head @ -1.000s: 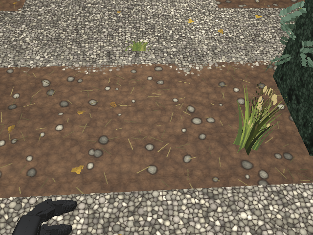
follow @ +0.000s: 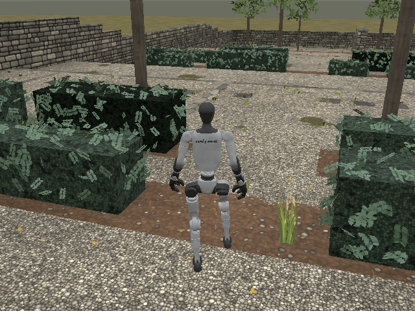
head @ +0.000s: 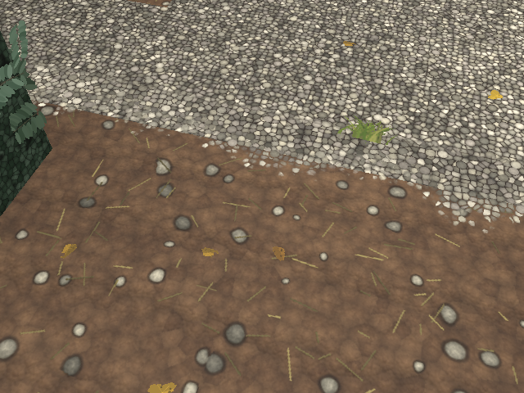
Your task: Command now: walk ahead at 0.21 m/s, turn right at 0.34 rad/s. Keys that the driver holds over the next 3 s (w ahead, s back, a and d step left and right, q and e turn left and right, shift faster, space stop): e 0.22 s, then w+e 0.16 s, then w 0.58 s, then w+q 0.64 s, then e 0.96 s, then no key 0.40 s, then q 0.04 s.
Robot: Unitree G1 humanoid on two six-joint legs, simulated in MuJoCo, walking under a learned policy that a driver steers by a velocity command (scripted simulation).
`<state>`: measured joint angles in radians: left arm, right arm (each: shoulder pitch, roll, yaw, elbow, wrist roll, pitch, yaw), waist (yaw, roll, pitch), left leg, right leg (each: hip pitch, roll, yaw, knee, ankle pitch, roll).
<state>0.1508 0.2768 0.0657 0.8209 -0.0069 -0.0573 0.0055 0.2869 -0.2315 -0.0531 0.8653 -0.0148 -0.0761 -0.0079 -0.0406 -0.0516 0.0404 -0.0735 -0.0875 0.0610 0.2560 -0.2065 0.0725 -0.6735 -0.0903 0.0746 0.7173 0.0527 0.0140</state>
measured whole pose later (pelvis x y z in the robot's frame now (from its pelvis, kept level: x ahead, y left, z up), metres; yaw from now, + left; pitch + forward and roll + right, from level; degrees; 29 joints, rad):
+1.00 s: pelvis +0.31 -0.06 -0.01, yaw -18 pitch +2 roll -1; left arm 0.05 0.26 0.04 0.62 -0.02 -0.07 -0.05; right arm 0.47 -0.25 -0.02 0.91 0.02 -0.06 0.00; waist -0.13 -0.04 0.03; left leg 0.06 0.01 -0.02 0.24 -0.34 0.01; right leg -0.57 -0.03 0.01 0.56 -0.04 0.00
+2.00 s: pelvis +0.78 -0.10 +0.00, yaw -4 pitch +1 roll +2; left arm 0.19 0.27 0.05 0.81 -0.01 -0.01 -0.01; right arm 0.15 -0.25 -0.04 0.78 -0.02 -0.03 -0.02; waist 0.00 -0.05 0.05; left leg -0.10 -0.07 0.15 0.31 -0.23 0.08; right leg -0.55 -0.08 0.02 0.74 -0.12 0.05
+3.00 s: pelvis +0.85 -0.10 -0.01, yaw -29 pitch +0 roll +0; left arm 0.18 0.25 0.04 0.71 0.01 0.05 0.02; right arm 0.19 -0.25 -0.03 0.79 -0.02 -0.02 0.00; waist -0.03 0.02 0.03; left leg -0.24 0.03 0.00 0.50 -0.25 -0.03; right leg -0.19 0.01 0.05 0.48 -0.29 0.00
